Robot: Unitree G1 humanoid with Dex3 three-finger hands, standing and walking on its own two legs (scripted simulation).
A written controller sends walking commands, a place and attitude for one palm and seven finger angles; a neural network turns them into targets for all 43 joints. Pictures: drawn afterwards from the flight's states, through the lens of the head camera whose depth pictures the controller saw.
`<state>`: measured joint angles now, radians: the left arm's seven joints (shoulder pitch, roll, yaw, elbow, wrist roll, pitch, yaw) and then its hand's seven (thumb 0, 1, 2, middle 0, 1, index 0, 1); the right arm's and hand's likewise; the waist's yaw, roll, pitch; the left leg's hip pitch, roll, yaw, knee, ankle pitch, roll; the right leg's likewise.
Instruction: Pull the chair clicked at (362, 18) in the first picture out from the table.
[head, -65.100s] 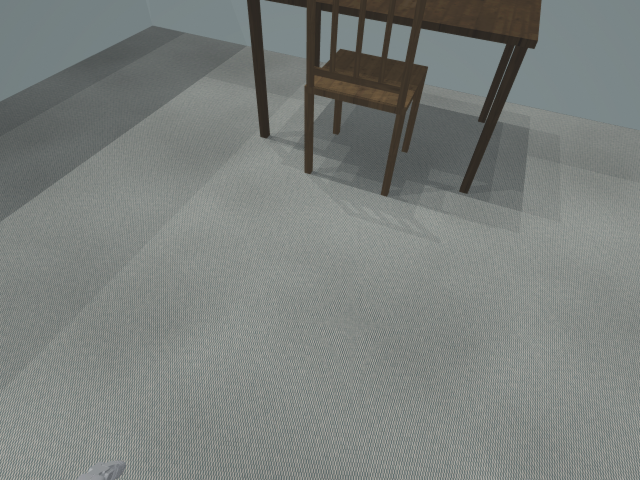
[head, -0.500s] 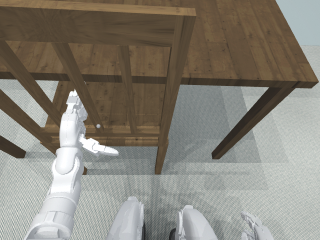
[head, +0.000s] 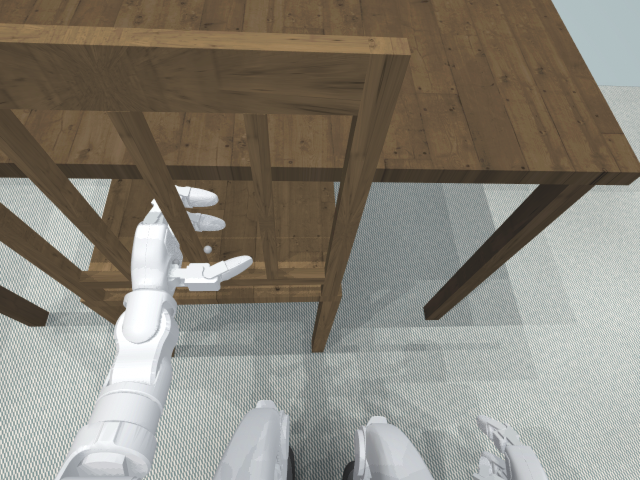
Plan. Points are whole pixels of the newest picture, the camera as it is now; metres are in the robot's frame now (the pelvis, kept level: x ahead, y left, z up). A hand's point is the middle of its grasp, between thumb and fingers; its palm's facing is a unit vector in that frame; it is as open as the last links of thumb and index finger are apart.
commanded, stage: hook a spindle and tug to test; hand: left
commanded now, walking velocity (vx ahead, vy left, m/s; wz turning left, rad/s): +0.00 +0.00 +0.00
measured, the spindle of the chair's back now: (177, 217) +0.40 +0.19 +0.06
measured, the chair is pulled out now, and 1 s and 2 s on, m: -0.10 -0.06 0.03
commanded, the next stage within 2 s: step backward, pulling the chair out in 0.86 s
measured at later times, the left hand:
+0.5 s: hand (208, 262) +0.36 +0.15 +0.02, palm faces +0.06 -1.00 -0.01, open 4.9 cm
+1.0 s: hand (211, 285) +0.33 +0.14 +0.02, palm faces +0.05 -1.00 -0.05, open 4.9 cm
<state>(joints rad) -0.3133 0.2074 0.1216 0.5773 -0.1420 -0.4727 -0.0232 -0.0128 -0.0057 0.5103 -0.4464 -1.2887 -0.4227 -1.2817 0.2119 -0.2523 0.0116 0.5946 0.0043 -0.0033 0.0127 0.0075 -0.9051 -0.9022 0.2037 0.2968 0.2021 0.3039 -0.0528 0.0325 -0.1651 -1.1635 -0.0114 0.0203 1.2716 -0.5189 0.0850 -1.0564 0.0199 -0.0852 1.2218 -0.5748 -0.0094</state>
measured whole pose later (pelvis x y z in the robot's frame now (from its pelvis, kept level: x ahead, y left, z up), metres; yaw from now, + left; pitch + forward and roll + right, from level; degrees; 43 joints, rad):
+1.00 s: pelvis +0.02 -0.02 +0.00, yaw +1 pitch +22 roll -3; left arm -0.01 0.20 0.07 0.26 -0.14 -0.44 -0.03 0.00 0.78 0.84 -0.48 -1.45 -0.45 -1.45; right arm 0.16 -0.23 0.01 0.55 0.02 0.03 0.00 0.01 -0.91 -0.90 0.20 0.30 0.20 0.30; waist -0.03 0.02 -0.15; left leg -1.11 -0.01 0.02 1.28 -0.56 0.07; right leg -1.01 0.02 -0.08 1.24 -0.62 -0.03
